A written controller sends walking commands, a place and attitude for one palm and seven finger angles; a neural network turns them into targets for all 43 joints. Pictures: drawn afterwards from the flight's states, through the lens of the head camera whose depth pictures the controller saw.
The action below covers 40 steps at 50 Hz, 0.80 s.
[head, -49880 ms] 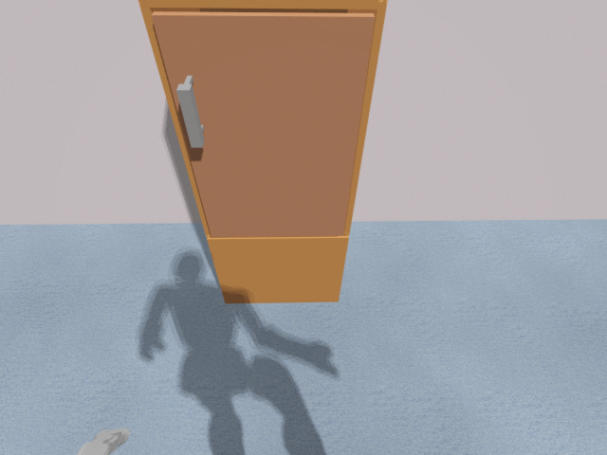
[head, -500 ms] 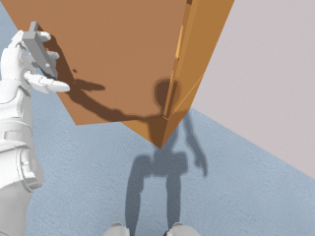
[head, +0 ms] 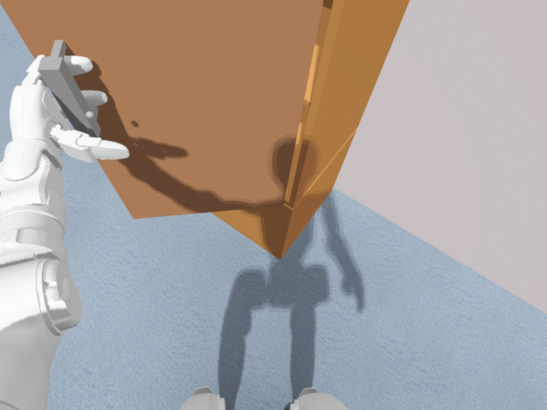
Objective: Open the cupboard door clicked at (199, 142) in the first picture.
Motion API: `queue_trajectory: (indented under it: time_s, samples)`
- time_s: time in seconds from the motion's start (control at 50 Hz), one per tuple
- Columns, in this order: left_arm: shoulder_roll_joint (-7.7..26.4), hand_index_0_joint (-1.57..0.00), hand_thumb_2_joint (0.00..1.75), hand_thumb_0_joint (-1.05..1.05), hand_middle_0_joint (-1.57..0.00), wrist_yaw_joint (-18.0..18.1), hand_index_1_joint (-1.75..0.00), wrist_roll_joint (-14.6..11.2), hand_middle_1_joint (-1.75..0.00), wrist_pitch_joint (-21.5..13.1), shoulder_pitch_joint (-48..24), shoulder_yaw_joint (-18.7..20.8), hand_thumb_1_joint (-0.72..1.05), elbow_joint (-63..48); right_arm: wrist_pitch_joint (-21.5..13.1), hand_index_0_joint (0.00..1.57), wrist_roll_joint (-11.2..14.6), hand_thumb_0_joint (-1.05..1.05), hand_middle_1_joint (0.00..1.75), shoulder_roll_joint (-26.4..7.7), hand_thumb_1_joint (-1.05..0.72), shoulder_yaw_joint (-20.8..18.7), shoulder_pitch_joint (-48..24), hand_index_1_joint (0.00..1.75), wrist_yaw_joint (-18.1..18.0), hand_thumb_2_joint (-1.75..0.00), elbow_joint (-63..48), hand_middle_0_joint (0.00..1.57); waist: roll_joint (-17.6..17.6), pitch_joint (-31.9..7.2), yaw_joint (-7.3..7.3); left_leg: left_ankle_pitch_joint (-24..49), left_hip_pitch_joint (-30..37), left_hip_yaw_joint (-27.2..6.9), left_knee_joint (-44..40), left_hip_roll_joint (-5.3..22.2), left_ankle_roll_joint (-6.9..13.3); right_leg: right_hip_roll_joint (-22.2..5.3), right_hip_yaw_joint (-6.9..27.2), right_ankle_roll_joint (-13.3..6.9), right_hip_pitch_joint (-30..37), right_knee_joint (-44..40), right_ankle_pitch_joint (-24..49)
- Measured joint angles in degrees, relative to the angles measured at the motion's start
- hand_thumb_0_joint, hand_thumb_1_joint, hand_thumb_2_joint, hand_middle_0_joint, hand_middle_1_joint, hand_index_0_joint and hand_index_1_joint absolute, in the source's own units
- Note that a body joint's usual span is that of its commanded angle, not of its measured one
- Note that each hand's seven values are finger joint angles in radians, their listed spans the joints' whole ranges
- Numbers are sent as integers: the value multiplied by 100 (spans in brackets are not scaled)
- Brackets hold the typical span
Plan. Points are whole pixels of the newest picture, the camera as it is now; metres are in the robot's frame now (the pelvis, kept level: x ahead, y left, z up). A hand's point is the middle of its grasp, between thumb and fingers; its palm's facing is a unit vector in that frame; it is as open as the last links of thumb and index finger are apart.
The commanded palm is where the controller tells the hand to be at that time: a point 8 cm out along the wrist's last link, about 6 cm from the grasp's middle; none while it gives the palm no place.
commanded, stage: slide the fingers in behind the handle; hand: left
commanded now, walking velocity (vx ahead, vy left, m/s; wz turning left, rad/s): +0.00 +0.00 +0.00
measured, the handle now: (75, 93) +0.55 +0.25 +0.11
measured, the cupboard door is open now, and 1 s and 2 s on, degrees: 43 44 77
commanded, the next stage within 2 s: close the thumb around the handle in 0.18 s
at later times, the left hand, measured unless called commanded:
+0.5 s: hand (90, 115) +0.50 +0.22 +0.12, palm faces +0.07 -1.00 +0.00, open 12.7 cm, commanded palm +0.48 +0.26 +0.11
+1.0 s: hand (90, 113) +0.51 +0.22 +0.11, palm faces +0.07 -1.00 +0.00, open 5.6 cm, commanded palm +0.49 +0.26 +0.11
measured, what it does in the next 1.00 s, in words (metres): stands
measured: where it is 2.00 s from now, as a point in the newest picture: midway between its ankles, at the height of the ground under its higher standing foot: outside the picture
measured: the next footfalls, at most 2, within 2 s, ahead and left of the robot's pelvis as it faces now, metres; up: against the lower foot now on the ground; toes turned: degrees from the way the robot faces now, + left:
none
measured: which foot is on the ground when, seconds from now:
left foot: down 0.00-1.00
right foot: down 0.00-1.00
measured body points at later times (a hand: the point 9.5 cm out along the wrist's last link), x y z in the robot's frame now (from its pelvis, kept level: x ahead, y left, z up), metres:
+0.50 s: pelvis +0.00 +0.00 +0.00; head +0.10 +0.02 +0.44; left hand +0.49 +0.27 +0.12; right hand +0.01 -0.26 -0.11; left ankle +0.01 +0.11 -0.70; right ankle -0.02 -0.11 -0.70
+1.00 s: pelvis +0.00 +0.01 +0.00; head +0.10 +0.03 +0.43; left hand +0.50 +0.28 +0.12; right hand -0.02 -0.26 -0.11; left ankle +0.01 +0.11 -0.70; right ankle -0.02 -0.11 -0.70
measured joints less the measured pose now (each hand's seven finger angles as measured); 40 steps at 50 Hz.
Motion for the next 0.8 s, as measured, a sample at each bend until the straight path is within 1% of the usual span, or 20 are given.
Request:
queue_trajectory:
  time_s: [0.14,0.24,0.32,0.42,0.48,0.56,0.7,0.8]
  samples:
    - [-22,-29,30,-1,-29,-37,-120,-3,-120,6,-25,-27,-50,24,2,20,11,0,30,14,-91,15,-55,30,-2,-89,-35,20,-10,17,5,-20,43,-13,-2,-14,7,-10,-10,8,56,-13,-20]
    - [-125,-29,30,-1,-29,36,-120,-55,-120,-9,90,-68,-50,-122,-8,20,-6,0,30,28,-91,-14,-63,30,25,-89,-52,20,17,-13,53,-33,55,3,-7,-23,13,-19,7,19,63,-19,-27]
    - [-153,-29,30,-1,-29,20,-120,-38,-120,-33,84,-60,-49,-79,15,20,3,0,30,41,-91,15,-104,30,37,-89,-28,20,18,-13,68,-49,80,9,0,-31,26,-26,14,31,87,-10,-42]
    - [-124,-30,33,-1,-30,-16,-121,14,-121,-10,14,-35,-42,-31,10,20,5,0,30,66,-91,34,-133,30,21,-89,-46,20,0,-2,47,-42,63,-1,9,-39,29,-33,5,33,75,-3,-40]
    - [-138,-30,38,-1,-31,9,-122,-1,-122,2,86,-29,-32,-108,4,20,-5,0,30,67,-91,15,-118,30,27,-89,-62,20,4,-25,45,-40,65,17,1,-33,30,-28,24,37,68,-10,-29]
    - [-177,-31,45,-1,-31,28,-124,-34,-124,-39,152,-45,-15,-132,14,20,-1,0,30,52,-91,10,-93,30,33,-89,-52,20,17,-24,57,-49,98,29,5,-31,38,-26,37,45,101,-14,-28]
    - [-61,-34,61,0,-34,-2,-128,47,-128,-4,-65,-14,21,81,4,20,6,0,30,37,-91,50,-112,30,-11,-89,-34,20,-8,23,-11,-26,23,6,36,-41,46,-35,15,47,35,17,-16]
    - [-30,-37,72,0,-37,20,-131,21,-131,-34,-102,-53,48,74,-24,20,-11,0,30,17,-91,27,-59,30,-20,-89,-40,20,12,41,-20,-11,-48,4,53,-41,49,-35,15,51,-31,29,3]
